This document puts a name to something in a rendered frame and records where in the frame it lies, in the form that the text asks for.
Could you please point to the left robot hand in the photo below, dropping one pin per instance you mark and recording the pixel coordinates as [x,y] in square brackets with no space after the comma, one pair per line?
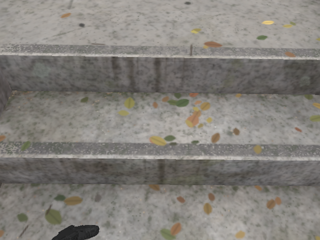
[81,232]

